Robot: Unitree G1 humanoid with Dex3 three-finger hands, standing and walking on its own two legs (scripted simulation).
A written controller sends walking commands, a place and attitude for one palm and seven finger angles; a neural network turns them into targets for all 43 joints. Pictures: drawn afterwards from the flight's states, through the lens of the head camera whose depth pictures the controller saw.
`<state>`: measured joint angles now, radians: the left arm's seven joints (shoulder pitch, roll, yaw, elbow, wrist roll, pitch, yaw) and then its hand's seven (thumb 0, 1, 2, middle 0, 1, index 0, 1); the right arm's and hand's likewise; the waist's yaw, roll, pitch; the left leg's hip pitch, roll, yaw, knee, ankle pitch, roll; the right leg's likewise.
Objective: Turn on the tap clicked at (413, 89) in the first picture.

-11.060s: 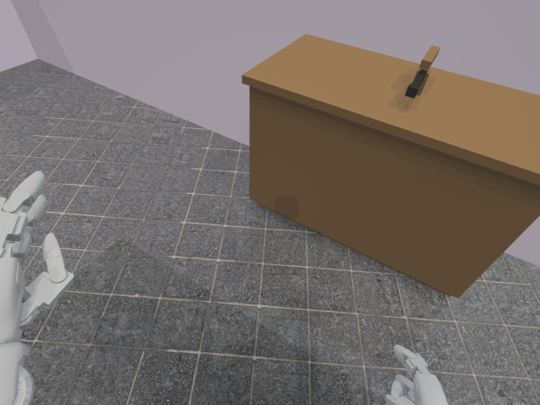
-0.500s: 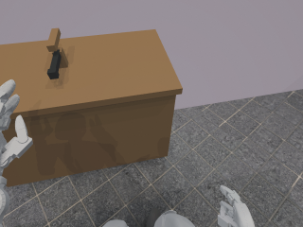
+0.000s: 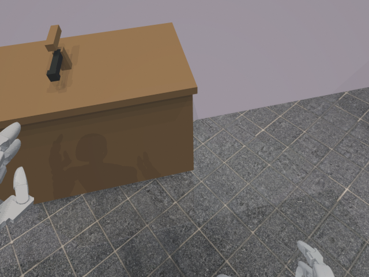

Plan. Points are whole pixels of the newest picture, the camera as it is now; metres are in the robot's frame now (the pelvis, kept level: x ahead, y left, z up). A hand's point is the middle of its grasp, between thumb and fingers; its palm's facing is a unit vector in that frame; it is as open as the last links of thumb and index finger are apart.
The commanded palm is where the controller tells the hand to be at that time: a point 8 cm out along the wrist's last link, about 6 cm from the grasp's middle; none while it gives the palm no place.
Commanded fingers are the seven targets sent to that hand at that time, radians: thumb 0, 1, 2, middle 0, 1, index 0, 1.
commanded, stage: come to a stop and stand still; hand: left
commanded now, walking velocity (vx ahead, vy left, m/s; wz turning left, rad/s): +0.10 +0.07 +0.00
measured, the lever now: (53, 75) +0.67 +0.48 +0.03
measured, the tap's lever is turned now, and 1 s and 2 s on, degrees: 0 0 0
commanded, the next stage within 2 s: look again from close up in 0.36 s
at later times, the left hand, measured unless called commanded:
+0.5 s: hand (30, 183) +0.22 +0.24 +0.18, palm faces +0.35 -0.76 -0.54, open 7.5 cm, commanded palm +0.15 +0.27 +0.18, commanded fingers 0.00 0.90 0.90 -0.20 -0.30 -0.20 -0.30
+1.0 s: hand (5, 147) +0.28 +0.31 +0.18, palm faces +0.35 -0.87 -0.34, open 7.5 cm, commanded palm +0.22 +0.34 +0.18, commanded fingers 0.00 0.90 0.90 -0.20 -0.30 -0.20 -0.30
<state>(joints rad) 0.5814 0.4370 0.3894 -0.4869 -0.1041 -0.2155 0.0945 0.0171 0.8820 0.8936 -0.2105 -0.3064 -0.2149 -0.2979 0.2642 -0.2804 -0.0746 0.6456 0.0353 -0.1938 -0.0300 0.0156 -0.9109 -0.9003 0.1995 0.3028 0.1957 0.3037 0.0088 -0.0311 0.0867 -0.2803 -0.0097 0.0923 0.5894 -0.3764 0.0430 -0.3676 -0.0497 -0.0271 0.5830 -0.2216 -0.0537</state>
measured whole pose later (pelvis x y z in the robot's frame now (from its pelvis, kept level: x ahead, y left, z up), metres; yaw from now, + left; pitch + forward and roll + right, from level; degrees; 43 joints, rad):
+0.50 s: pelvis -0.01 -0.01 +0.00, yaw -2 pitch -2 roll +1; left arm 0.37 0.46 0.41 -0.44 -0.04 -0.18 0.07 0.02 0.88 0.89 -0.21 -0.31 -0.22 -0.30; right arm 0.23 -0.23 -0.02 0.62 -0.01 -0.15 -0.05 0.01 -0.91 -0.90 0.20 0.30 0.20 0.30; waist 0.05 0.02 0.11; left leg -0.27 0.03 0.03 0.53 -0.25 0.02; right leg -0.33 0.05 -0.08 0.53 -0.18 -0.09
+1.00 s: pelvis +0.04 +0.07 +0.00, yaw -4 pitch -1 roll -1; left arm 0.35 0.39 0.38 -0.47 -0.04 -0.31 0.10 0.02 0.89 0.89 -0.20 -0.31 -0.21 -0.30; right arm 0.25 -0.17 0.05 0.58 -0.01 -0.19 0.02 0.01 -0.91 -0.90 0.20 0.30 0.20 0.30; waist 0.04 -0.05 0.06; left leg -0.19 -0.08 0.03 0.50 -0.30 0.09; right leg -0.26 -0.01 0.01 0.50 -0.23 0.01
